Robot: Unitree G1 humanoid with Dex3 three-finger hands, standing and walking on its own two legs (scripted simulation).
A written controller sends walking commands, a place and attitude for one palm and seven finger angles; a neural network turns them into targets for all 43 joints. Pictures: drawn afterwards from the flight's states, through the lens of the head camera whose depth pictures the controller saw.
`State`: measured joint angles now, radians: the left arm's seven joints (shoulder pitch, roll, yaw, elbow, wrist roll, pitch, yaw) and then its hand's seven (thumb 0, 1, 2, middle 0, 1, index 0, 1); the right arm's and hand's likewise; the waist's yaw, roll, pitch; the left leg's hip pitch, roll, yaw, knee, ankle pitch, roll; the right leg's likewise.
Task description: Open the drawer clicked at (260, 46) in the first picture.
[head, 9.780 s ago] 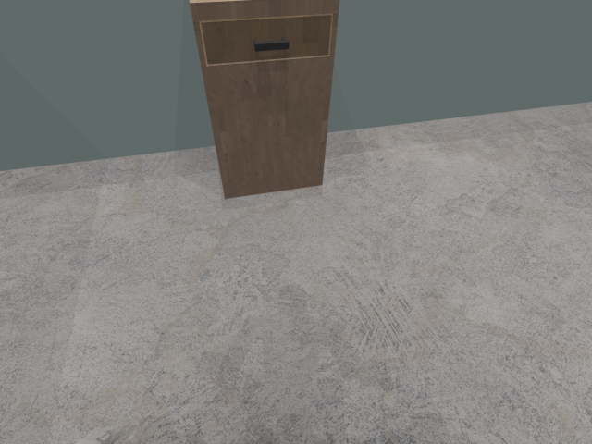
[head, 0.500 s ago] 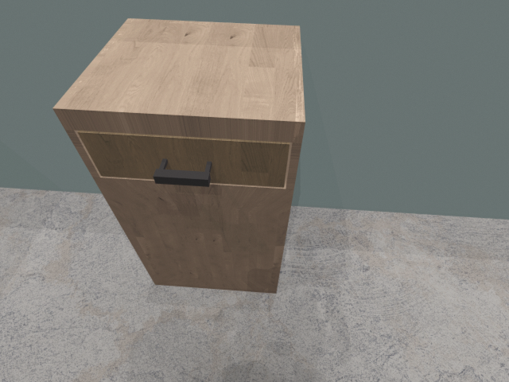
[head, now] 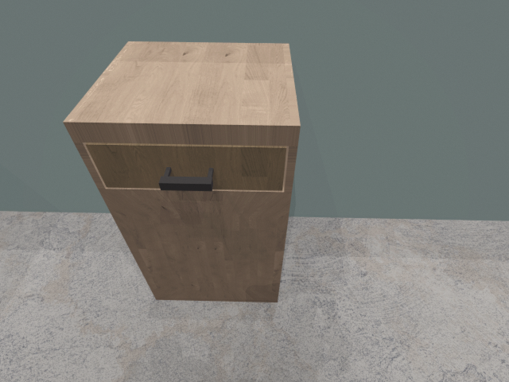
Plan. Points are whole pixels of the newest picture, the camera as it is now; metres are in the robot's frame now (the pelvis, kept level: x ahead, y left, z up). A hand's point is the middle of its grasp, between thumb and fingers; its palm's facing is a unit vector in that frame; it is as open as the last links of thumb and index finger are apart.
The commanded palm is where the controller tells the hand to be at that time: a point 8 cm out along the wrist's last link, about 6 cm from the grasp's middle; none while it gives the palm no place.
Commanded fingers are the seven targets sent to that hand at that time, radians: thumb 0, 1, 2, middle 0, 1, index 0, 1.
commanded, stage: look again from close up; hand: left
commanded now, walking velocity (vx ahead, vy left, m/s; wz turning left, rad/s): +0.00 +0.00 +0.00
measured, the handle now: (188, 177) +0.55 +0.19 -0.02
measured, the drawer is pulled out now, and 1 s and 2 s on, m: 0.00 0.00 0.00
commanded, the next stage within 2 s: raise the hand with hooked fingers in 0.46 s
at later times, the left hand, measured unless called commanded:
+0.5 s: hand out of the picture -0.01 +0.15 -0.17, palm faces +0.03 -0.98 -0.18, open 7.3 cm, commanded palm none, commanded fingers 0.00 0.90 0.90 -0.20 -0.30 -0.20 -0.30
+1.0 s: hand (170, 359) +0.18 +0.15 -0.06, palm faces -0.08 -0.37 -0.93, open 8.6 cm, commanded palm +0.16 +0.20 +0.00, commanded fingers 0.00 0.36 0.67 -0.24 -0.64 -0.24 -0.64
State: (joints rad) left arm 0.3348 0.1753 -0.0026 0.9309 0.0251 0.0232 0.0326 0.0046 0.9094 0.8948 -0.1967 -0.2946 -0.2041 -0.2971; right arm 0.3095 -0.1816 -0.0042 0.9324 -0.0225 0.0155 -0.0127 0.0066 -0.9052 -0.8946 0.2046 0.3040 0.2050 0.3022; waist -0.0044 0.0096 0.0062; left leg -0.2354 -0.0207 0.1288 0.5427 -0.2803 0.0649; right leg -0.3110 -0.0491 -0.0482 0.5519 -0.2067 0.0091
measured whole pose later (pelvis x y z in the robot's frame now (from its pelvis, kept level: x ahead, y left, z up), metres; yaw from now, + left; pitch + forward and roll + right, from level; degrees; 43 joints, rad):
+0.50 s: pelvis +0.00 -0.01 +0.01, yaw +0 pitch -2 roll +0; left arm 0.35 0.12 -0.01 1.06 0.02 0.00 0.04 0.00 0.91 0.89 -0.20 -0.29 -0.20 -0.30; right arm 0.34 -0.14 0.00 1.08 -0.01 0.01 -0.02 0.01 -0.91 -0.89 0.20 0.30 0.20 0.30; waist -0.01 0.00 0.01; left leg -0.19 -0.01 0.12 0.44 -0.22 0.05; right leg -0.26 -0.03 -0.05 0.44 -0.15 0.00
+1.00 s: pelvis +0.01 -0.03 -0.02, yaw +1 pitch +5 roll +3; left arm 0.45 0.22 -0.17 0.06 1.00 -0.06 0.39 0.00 0.59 0.76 -0.22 -0.50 -0.23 -0.50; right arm 0.08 -0.28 -0.04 0.47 -0.04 0.04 0.03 0.01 -0.91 -0.90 0.20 0.30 0.20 0.30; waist 0.08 -0.04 -0.06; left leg -0.43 -0.04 0.09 0.70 -0.35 0.03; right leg -0.53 0.05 0.09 0.77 -0.32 -0.04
